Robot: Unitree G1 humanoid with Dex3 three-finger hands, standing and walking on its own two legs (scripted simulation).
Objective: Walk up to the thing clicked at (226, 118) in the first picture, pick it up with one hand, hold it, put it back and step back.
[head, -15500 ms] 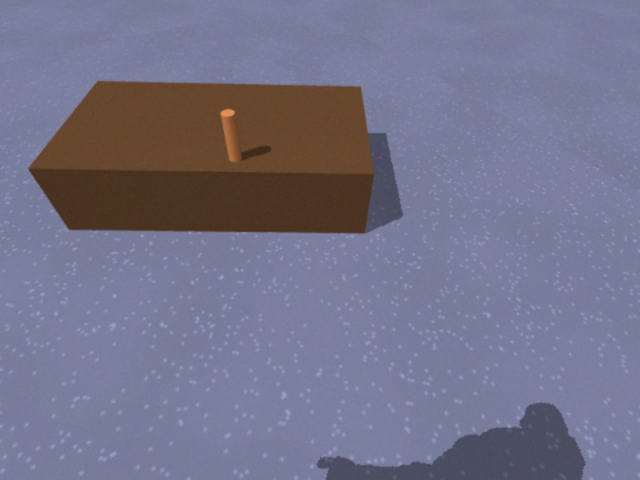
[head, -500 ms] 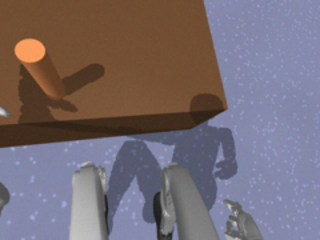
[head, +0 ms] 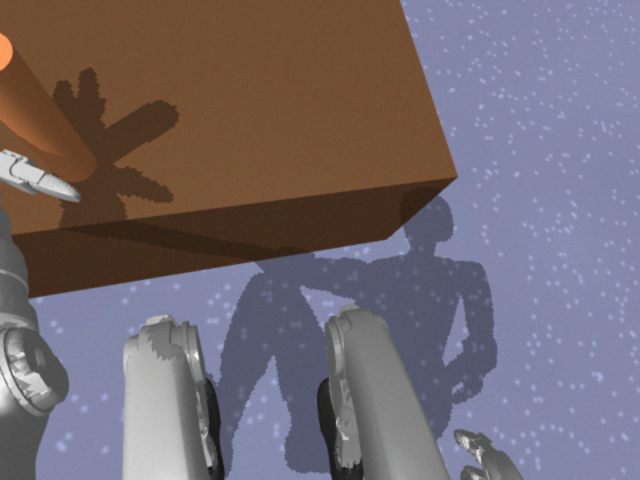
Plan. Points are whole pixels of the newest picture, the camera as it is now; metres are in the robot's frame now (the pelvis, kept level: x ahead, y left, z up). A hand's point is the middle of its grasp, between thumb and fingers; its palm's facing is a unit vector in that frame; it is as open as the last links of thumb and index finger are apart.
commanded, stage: close in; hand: left
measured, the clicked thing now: (37, 121) +0.52 +0.28 -0.01
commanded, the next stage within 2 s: rest palm in 0.06 s
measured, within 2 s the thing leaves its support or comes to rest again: leaves its support in 1.72 s
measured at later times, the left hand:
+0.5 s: hand (53, 135) +0.50 +0.26 +0.00, palm faces +0.22 -0.98 +0.00, open 17.4 cm
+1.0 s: hand (55, 145) +0.49 +0.26 -0.02, palm faces +0.22 -0.98 +0.00, open 13.0 cm
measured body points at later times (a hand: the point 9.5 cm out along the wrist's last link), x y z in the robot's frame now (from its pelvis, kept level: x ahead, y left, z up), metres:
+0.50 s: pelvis +0.02 +0.00 +0.01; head +0.23 +0.06 +0.40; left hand +0.48 +0.31 +0.00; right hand +0.14 -0.26 -0.12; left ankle +0.10 +0.14 -0.40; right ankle +0.08 -0.12 -0.40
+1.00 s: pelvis +0.00 +0.00 -0.01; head +0.21 +0.05 +0.38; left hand +0.48 +0.31 -0.01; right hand +0.10 -0.26 -0.13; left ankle +0.10 +0.14 -0.40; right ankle +0.08 -0.12 -0.40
